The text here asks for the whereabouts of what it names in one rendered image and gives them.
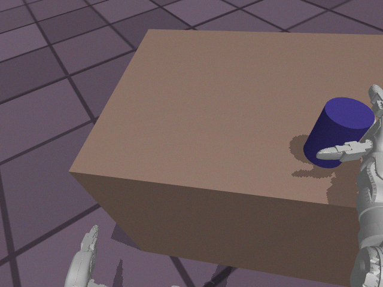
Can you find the right robot arm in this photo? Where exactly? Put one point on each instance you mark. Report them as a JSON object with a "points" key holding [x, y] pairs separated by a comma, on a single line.
{"points": [[368, 266]]}

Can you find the can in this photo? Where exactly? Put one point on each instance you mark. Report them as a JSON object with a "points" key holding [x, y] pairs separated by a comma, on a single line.
{"points": [[342, 120]]}

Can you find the left robot hand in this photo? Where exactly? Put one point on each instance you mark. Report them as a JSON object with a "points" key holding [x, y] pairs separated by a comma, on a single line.
{"points": [[83, 262]]}

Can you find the right robot hand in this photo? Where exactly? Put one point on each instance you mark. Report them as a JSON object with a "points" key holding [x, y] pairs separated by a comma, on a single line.
{"points": [[372, 140]]}

